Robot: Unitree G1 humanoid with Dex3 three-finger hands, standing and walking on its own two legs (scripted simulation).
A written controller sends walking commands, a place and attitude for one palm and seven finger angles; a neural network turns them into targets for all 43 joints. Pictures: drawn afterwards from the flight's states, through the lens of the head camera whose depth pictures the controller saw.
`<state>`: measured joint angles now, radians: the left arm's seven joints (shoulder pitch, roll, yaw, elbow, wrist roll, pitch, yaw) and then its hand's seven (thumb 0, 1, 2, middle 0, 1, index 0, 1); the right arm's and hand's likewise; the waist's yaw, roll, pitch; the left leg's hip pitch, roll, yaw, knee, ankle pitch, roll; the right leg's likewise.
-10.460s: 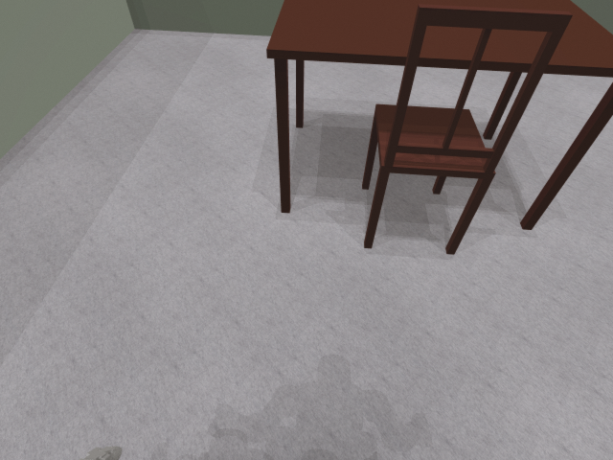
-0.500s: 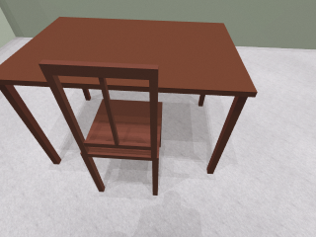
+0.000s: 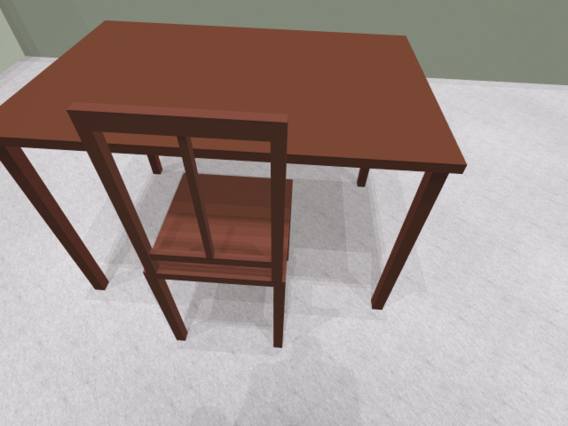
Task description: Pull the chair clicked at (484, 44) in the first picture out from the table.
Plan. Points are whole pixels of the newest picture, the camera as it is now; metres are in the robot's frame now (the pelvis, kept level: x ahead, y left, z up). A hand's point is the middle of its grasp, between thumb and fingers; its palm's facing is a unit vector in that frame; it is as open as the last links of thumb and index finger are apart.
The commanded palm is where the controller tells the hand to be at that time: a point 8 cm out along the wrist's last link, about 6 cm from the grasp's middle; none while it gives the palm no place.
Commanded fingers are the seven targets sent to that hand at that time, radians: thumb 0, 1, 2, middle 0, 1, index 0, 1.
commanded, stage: look again from close up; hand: left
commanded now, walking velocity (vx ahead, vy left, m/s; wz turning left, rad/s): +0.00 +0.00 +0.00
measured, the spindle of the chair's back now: (199, 204) +0.55 +0.22 -0.06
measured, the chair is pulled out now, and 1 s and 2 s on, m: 0.00 0.00 0.00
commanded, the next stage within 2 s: shuffle to correct the standing spot in 1.28 s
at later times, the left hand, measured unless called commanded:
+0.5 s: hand out of the picture -0.01 +0.15 -0.18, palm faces +0.06 -0.99 -0.15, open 7.4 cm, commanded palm none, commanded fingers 0.00 0.90 0.90 -0.20 -0.30 -0.20 -0.30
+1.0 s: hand out of the picture +0.00 +0.15 -0.18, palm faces +0.06 -0.99 -0.14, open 7.4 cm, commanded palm none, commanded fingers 0.00 0.90 0.90 -0.20 -0.30 -0.20 -0.30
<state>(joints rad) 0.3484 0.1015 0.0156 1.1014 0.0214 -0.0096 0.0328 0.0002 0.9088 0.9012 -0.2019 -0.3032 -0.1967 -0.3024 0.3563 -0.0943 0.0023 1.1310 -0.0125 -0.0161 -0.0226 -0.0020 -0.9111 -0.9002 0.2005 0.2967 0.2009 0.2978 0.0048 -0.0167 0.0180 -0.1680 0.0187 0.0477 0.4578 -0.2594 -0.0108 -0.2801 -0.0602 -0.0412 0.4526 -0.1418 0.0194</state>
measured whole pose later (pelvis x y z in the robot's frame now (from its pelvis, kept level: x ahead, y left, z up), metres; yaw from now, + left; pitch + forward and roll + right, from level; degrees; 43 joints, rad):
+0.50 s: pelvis +0.01 +0.00 +0.00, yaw +0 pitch -2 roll +1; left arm 0.34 0.10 0.01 1.11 0.02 -0.02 0.03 0.00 0.91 0.90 -0.20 -0.30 -0.20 -0.30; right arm 0.33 -0.10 0.00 1.14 -0.01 -0.02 -0.03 0.00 -0.91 -0.90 0.20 0.30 0.20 0.30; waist 0.01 -0.01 0.03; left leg -0.14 0.02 0.05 0.43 -0.27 -0.02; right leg -0.26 -0.05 -0.04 0.45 -0.16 0.02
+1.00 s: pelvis +0.02 +0.00 +0.00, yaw +0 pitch -1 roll +0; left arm 0.34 0.11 0.01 1.11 0.02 -0.02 0.03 0.00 0.91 0.90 -0.20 -0.30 -0.20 -0.30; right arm 0.33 -0.10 0.01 1.14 -0.01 -0.02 -0.03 0.00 -0.91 -0.90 0.20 0.30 0.20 0.30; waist 0.01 -0.02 0.03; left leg -0.12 0.03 0.05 0.43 -0.28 -0.02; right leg -0.25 -0.05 -0.05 0.44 -0.17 0.01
